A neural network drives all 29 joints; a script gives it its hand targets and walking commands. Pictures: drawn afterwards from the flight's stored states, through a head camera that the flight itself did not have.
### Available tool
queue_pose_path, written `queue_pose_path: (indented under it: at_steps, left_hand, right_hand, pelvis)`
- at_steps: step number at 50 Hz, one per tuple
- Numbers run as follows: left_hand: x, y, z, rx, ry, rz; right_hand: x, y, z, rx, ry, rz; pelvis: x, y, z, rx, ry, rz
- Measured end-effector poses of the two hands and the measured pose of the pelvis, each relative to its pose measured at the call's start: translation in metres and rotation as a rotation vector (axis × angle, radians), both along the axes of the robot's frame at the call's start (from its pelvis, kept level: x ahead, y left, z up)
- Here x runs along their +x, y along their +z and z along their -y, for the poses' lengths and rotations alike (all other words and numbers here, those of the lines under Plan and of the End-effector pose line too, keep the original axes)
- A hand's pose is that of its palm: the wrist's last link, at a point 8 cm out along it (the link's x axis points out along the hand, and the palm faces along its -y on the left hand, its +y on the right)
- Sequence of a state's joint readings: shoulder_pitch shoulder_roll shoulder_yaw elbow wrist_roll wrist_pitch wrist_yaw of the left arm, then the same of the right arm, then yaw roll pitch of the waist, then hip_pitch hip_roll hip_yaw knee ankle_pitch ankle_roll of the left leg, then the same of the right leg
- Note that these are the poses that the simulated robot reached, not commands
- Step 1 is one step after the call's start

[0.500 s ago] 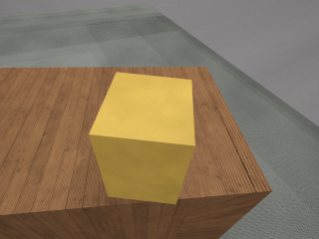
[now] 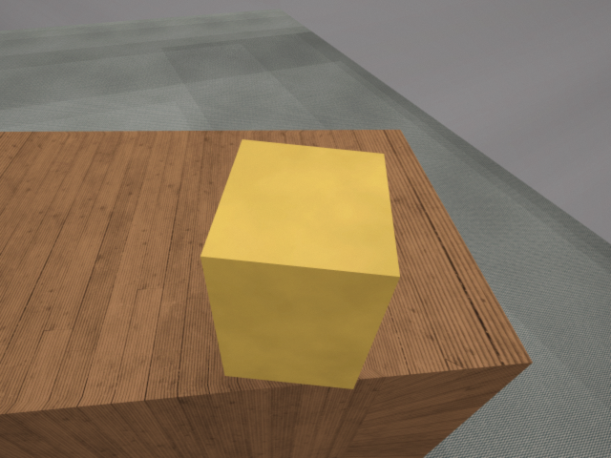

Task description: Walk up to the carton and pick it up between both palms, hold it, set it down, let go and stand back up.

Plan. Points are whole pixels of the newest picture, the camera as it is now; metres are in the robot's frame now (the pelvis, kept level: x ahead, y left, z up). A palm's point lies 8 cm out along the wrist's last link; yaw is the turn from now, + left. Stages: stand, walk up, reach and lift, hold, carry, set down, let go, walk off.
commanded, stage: stand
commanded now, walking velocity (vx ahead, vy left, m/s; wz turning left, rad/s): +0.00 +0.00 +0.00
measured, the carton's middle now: (300, 270) +0.38 +0.02 +0.05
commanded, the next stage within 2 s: none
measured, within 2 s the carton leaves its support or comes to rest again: neither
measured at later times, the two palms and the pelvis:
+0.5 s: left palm out of the picture +0.02 +0.30 -0.12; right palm out of the picture +0.05 -0.30 -0.11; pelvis -0.01 +0.00 +0.00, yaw +1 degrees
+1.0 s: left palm out of the picture +0.03 +0.27 -0.12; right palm out of the picture +0.04 -0.31 -0.12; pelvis -0.01 -0.02 +0.00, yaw +1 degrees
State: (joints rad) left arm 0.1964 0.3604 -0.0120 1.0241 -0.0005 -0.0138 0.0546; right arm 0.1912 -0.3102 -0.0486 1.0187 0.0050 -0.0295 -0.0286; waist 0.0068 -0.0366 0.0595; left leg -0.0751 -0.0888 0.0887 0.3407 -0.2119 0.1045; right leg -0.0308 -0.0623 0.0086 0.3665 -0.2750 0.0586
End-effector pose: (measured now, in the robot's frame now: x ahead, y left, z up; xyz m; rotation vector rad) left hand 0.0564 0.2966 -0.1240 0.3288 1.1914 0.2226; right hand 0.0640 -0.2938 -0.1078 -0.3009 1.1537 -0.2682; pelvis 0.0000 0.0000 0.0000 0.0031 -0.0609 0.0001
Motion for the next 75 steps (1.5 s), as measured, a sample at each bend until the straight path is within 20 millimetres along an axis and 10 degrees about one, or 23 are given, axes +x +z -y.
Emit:
queue_pose_path:
  at_steps: [26, 75]
  left_hand:
    - [-0.035, 0.004, 0.0, 0.015, 0.019, -0.054]
    - [-0.018, 0.003, 0.032, -0.015, 0.022, -0.051]
  right_hand:
    - [-0.016, -0.005, 0.002, 0.016, 0.005, -0.025]
    - [-0.011, -0.008, 0.019, 0.03, 0.013, -0.051]
  pelvis:
    - [-0.011, 0.001, 0.001, 0.004, 0.015, -0.007]
    - [-0.002, 0.004, 0.024, 0.001, 0.005, -0.01]
